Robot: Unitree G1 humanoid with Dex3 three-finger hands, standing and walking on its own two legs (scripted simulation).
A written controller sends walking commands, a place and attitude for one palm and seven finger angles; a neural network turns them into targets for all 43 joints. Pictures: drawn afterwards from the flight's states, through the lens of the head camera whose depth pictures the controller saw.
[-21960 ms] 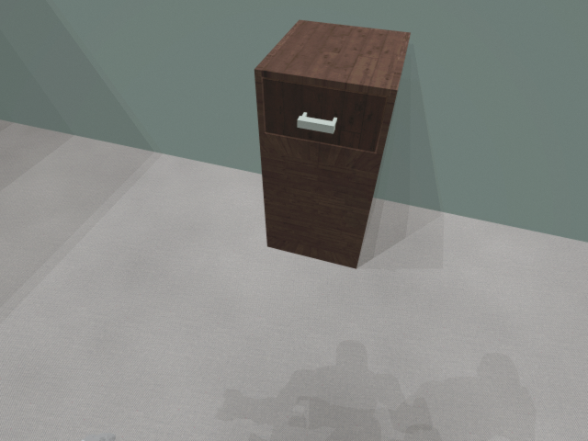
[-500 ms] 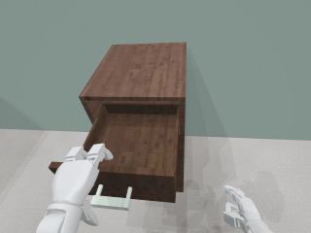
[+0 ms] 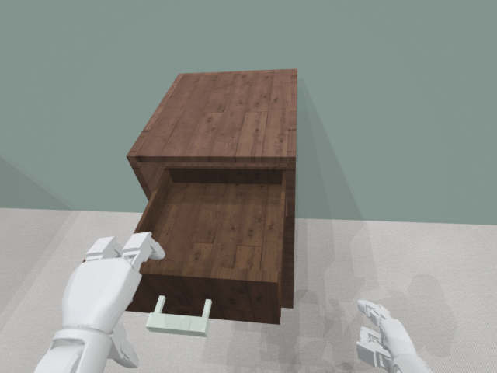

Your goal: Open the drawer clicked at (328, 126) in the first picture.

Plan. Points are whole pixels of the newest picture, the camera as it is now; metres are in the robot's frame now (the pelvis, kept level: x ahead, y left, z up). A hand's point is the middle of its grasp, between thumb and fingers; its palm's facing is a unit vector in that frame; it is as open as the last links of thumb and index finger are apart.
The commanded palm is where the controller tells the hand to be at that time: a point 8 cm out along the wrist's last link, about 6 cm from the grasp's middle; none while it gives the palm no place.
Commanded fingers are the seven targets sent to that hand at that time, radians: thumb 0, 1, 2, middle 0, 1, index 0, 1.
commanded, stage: draw the hand back to the body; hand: left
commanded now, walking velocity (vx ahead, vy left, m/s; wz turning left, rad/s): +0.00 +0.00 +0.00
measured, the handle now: (181, 313) +0.24 +0.18 -0.07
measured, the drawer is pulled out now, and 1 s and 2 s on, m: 0.29 0.29 0.29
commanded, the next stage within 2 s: step back with the hand held close in 1.24 s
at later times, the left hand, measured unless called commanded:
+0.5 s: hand (112, 276) +0.19 +0.20 +0.15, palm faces +0.30 -0.89 -0.34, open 13.1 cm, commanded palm +0.14 +0.25 +0.17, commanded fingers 0.00 -0.01 0.51 -0.26 -0.88 -0.26 -0.88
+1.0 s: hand (63, 272) +0.18 +0.25 +0.17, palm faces +0.43 -0.80 -0.42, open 9.0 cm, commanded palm +0.13 +0.29 +0.19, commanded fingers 0.00 0.87 0.88 -0.20 -0.32 -0.20 -0.32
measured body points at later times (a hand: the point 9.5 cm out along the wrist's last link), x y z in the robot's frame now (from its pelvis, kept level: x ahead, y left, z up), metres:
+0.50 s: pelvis +0.01 +0.00 +0.01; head +0.00 -0.02 +0.46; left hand +0.17 +0.25 +0.17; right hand +0.21 -0.19 -0.07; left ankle +0.00 +0.10 -0.73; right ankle -0.03 -0.08 -0.73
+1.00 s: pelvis +0.02 +0.00 +0.02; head +0.01 -0.02 +0.46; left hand +0.15 +0.29 +0.19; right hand +0.23 -0.20 -0.07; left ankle +0.00 +0.10 -0.73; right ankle -0.03 -0.08 -0.73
